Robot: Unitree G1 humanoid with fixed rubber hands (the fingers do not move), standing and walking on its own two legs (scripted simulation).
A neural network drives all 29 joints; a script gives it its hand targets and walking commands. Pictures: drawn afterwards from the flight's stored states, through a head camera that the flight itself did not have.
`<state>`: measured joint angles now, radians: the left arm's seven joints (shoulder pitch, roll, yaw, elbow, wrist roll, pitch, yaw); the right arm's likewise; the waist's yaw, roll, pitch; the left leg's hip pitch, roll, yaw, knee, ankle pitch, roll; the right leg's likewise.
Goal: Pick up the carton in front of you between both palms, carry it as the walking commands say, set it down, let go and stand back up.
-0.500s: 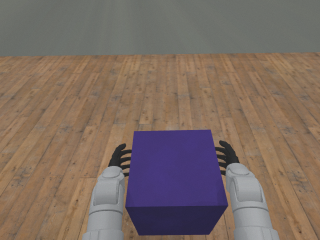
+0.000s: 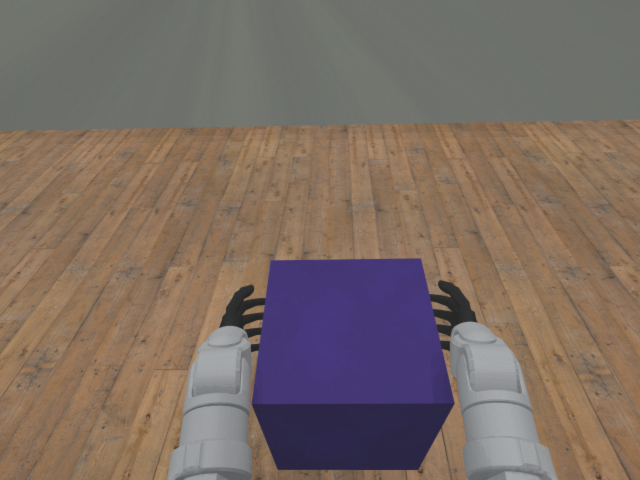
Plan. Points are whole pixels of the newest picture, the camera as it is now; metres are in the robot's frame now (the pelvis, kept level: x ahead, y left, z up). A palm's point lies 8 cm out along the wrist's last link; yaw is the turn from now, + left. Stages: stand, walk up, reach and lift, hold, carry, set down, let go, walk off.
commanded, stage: set down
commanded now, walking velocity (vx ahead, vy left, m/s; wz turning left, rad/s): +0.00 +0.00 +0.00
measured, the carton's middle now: (346, 368) +0.29 +0.00 -0.03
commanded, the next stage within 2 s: none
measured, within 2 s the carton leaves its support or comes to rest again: neither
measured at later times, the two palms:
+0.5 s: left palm (253, 371) +0.33 +0.15 -0.11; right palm (433, 368) +0.33 -0.15 -0.10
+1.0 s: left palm (265, 390) +0.38 +0.16 -0.25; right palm (416, 388) +0.38 -0.14 -0.25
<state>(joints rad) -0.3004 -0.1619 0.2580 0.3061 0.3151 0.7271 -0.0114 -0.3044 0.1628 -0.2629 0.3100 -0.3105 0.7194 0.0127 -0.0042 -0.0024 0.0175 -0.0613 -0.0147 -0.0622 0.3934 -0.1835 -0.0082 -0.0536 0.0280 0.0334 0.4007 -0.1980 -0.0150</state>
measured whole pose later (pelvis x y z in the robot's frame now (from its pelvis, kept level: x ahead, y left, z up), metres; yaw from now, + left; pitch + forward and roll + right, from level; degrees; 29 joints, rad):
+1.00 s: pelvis -0.05 +0.01 -0.18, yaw -1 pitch +40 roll +0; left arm -0.76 -0.08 0.45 0.64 0.24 0.23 0.04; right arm -0.77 0.09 -0.47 0.65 -0.24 0.22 -0.03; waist 0.00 0.00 -0.22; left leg -1.65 -0.09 -0.08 1.39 -0.44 -0.03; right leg -1.64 0.09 0.08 1.40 -0.45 0.03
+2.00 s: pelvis -0.08 +0.01 -0.39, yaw -2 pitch +41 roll -1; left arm -1.20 0.18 0.23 0.92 -0.05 0.14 0.14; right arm -1.18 -0.14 -0.26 0.89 0.04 0.13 -0.17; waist 0.01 -0.01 0.14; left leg -2.28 -0.14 -0.06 2.14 -0.58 -0.07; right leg -2.27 0.16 0.06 2.14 -0.59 0.09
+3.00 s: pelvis -0.09 +0.01 -0.41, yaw -2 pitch +36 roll +0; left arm -1.32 0.23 0.31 1.15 0.07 0.04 0.03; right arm -1.31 -0.19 -0.34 1.13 -0.08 0.04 -0.05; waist 0.01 -0.02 0.26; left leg -2.27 -0.08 -0.03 2.21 -0.57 -0.05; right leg -2.26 0.11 0.02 2.20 -0.58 0.05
